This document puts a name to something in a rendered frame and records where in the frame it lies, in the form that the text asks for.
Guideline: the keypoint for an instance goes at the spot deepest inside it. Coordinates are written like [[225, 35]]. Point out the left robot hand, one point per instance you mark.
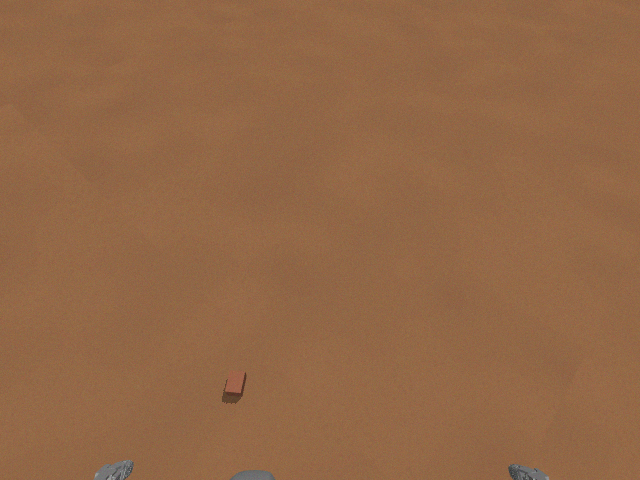
[[118, 471]]

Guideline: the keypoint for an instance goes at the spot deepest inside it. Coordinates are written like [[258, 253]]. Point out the right robot hand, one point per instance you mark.
[[519, 472]]

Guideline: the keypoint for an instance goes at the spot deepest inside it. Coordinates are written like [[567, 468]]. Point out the small box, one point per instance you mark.
[[235, 383]]

